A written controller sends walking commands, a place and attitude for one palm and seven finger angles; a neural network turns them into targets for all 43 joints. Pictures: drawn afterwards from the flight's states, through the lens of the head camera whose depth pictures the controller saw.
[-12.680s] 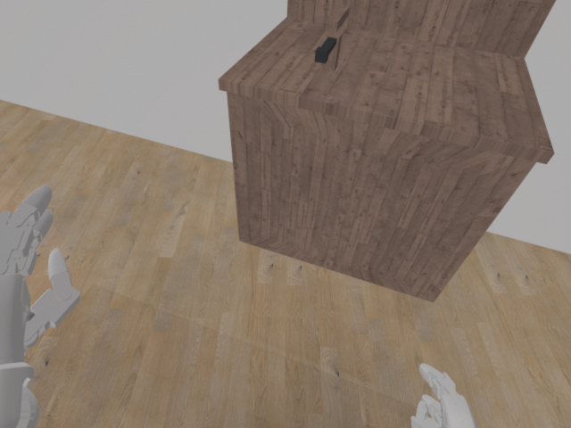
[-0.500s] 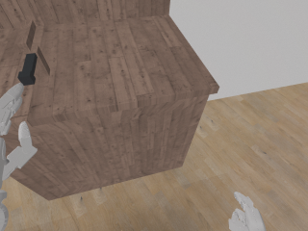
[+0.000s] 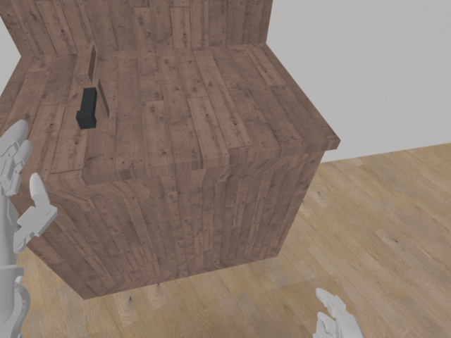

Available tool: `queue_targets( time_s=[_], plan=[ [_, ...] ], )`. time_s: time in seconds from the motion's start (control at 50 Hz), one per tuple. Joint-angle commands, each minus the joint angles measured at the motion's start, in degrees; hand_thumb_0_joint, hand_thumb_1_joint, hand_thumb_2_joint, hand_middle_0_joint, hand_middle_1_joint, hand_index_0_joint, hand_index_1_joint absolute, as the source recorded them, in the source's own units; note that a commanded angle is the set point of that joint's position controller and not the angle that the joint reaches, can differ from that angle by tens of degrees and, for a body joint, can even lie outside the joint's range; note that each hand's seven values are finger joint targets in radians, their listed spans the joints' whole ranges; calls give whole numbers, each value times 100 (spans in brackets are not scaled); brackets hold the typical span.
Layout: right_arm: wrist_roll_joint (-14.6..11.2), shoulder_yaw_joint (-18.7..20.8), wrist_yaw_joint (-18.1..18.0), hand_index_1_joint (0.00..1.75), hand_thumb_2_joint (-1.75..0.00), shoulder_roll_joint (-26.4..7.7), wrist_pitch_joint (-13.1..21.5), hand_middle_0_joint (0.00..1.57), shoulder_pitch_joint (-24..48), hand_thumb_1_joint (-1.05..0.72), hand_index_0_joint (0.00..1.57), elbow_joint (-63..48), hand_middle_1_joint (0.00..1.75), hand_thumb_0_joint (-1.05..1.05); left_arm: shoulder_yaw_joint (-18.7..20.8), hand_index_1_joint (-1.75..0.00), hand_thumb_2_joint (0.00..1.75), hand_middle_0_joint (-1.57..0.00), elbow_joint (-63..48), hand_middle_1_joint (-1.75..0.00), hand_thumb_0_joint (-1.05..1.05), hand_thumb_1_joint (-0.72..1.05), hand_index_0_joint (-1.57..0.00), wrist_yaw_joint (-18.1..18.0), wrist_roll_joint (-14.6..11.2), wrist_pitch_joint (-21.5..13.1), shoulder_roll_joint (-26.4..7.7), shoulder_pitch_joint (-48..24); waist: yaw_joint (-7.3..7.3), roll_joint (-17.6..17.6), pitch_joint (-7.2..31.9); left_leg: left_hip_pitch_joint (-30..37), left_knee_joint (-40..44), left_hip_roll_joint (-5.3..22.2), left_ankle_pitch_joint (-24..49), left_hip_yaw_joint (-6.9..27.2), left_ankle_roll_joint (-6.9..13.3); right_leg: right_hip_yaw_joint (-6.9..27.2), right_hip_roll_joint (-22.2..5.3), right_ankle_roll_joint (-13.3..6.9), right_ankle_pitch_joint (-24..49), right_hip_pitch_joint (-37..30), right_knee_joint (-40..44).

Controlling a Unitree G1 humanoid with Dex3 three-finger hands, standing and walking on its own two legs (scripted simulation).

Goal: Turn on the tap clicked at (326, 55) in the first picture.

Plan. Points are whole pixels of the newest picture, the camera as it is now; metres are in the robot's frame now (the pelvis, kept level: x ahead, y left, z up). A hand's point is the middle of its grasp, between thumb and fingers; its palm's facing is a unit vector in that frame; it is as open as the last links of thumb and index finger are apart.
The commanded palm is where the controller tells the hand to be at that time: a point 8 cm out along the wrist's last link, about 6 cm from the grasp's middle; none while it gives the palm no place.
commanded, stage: come to a stop and stand still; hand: left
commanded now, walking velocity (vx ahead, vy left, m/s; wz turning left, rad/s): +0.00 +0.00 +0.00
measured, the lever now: (86, 119) +0.45 +0.34 +0.12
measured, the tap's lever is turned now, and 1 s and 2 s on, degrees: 0 0 0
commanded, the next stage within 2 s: look again from close up in 0.62 s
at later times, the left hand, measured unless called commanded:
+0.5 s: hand (90, 197) +0.25 +0.23 +0.15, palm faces +0.39 -0.85 -0.37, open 7.4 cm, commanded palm +0.19 +0.26 +0.18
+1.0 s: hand (83, 201) +0.24 +0.24 +0.16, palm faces +0.41 -0.84 -0.36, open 7.4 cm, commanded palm +0.18 +0.27 +0.18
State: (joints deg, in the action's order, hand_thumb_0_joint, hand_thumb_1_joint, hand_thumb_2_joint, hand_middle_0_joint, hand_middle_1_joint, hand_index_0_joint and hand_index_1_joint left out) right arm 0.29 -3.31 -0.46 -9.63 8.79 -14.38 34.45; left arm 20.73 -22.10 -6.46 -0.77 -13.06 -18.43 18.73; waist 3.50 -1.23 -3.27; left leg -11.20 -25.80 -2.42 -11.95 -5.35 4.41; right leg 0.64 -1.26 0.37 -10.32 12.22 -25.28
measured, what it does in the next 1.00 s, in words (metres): stands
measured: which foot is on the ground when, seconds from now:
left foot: down 0.00-1.00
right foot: down 0.00-1.00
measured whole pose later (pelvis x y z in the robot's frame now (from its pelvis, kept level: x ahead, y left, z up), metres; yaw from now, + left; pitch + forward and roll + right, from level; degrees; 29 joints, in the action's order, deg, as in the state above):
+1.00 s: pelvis +0.03 -0.02 +0.01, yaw +1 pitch +0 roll -1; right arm -0.2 -1.4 -3.2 -11.5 3.6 -11.9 32.2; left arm 18.7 -23.9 -6.3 -2.9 -9.5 -20.0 24.0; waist 1.6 -0.1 -1.5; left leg -10.1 -22.4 -1.2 -12.1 -3.0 2.9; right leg -1.2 0.3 0.5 -9.1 9.1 -18.5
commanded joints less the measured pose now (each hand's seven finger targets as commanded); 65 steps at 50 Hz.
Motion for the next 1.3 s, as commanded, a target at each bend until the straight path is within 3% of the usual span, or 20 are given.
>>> queue_targets(
  time_s=[0.0, 0.06, 0.1, 0.16, 0.2, 0.32, 0.4, 0.5, 0.58, 0.7, 0.78, 0.9, 1.1, 1.16, 1.24, 1.28],
  plan=[
    [13, 394, -92, 30, -90, -843, 321, 20, 788, -90, 20, -1017, 30, 0, 289, -30, 90, -20, -1197, -30, 0, 90, -20, -35, 48, -299, -987, -883, -162, 574, 499, -294, 1307, 830, -1210, 887, -445, 109, 121, -117, -344, -226, 355],
    [31, 398, -110, 30, -90, -854, 241, 20, 767, -90, 20, -1031, 30, 0, 287, -30, 90, -20, -1084, -30, 0, 90, -20, -27, 8, -287, -922, -740, -164, 340, 517, -287, 1113, 669, -706, 807, -499, 153, 91, -137, -167, -314, 578],
    [45, 407, -131, 30, -90, -851, 210, 20, 834, -90, 20, -1085, 30, 0, 452, -30, 90, -20, -1290, -30, 0, 90, -20, -23, -17, -298, -1107, -713, -173, 568, 558, -194, 1018, 559, -439, 691, -517, 197, 98, -165, -43, -296, 648],
    [39, 409, -138, 30, -90, -838, 156, 20, 775, -90, 20, -1134, 30, 0, 453, -30, 90, -20, -1223, -30, 0, 90, -20, -10, -93, -274, -1032, -391, -157, 357, 768, -152, 844, 487, 8, 642, -496, 181, 68, -163, 300, -501, 673],
    [48, 432, -151, 30, -90, -850, 138, 20, 798, -90, 20, -1164, 30, 0, 570, -30, 90, -20, -1416, -30, 0, 90, -20, -4, -120, -279, -1157, -277, -171, 566, 937, 51, 723, 429, 498, 557, -533, 165, 71, -173, 659, -526, 627],
    [5, 472, -176, 30, -90, -893, 42, 20, 735, -90, 20, -1184, 30, 0, 507, -30, 90, -20, -1490, -30, 0, 90, -20, -8, -204, -203, -1065, 98, -197, 455, 1189, 286, 446, 426, 1508, 517, -571, 48, 22, -146, 1589, -698, 476],
    [-11, 484, -216, 30, -90, -914, -17, 20, 768, -90, 20, -1191, 30, 0, 539, -30, 90, -20, -1492, -30, 0, 90, -20, -35, -227, -154, -1133, 116, -208, 410, 1179, 375, 405, 400, 1633, 494, -565, 57, 8, -126, 1765, -666, 510],
    [-11, 485, -254, 30, -90, -925, -69, 20, 803, -90, 20, -1185, 30, 0, 527, -30, 90, -20, -1555, -30, 0, 90, -20, -67, -233, -123, -1180, 25, -201, 497, 1086, 317, 469, 374, 1349, 500, -530, 89, 1, -114, 1555, -653, 639],
    [-15, 479, -255, 30, -90, -902, -117, 20, 763, -90, 20, -1169, 30, 0, 470, -30, 90, -20, -1433, -30, 0, 90, -20, -76, -248, -88, -1094, 141, -194, 279, 1089, 268, 524, 369, 1158, 503, -506, 62, 11, -81, 1409, -700, 734],
    [-16, 469, -286, 30, -90, -904, -165, 20, 790, -90, 20, -1172, 30, 0, 490, -30, 90, -20, -1440, -30, 0, 90, -20, -72, -256, -55, -1138, 129, -197, 486, 1024, 213, 658, 362, 1203, 545, -552, -24, 53, -78, 1287, -728, 713],
    [-23, 468, -292, 30, -90, -883, -200, 20, 748, -90, 20, -1169, 30, 0, 457, -30, 90, -20, -1375, -30, 0, 90, -20, -72, -262, -38, -1097, 166, -192, 289, 987, 179, 727, 380, 915, 536, -524, -31, 75, -40, 1070, -687, 796],
    [-26, 476, -318, 30, -90, -903, -220, 20, 783, -90, 20, -1164, 30, 0, 449, -30, 90, -20, -1441, -30, 0, 90, -20, -73, -241, -33, -1139, 25, -204, 487, 915, 122, 815, 375, 828, 560, -552, -45, 101, -54, 961, -682, 776],
    [-36, 481, -325, 30, -90, -897, -218, 20, 797, -90, 20, -1164, 30, 0, 462, -30, 90, -20, -1408, -30, 0, 90, -20, -96, -233, -40, -1133, 101, -185, 450, 860, -56, 901, 404, 479, 614, -544, -49, 103, -45, 721, -723, 751],
    [-18, 529, -308, 30, -90, -941, -211, 20, 751, -90, 20, -1117, 30, 0, 409, -30, 90, -20, -1425, -30, 0, 90, -20, -102, -223, -70, -1081, 113, -217, 456, 962, -193, 802, 444, -164, 656, -433, -63, 48, -96, 238, -768, 555],
    [6, 545, -319, 30, -90, -971, -171, 20, 785, -90, 20, -1085, 30, 0, 369, -30, 90, -20, -1475, -30, 0, 90, -20, -132, -206, -85, -1056, 73, -255, 554, 662, -587, 769, 551, -1350, 929, -243, 51, -20, -186, -801, -405, 350],
    [-7, 556, -318, 30, -90, -972, -164, 20, 768, -90, 20, -1072, 30, 0, 413, -30, 90, -20, -1465, -30, 0, 90, -20, -147, -182, -106, -1092, 39, -263, 511, 569, -706, 721, 629, -1563, 1072, -151, 52, -23, -214, -925, -294, 142]
  ],
)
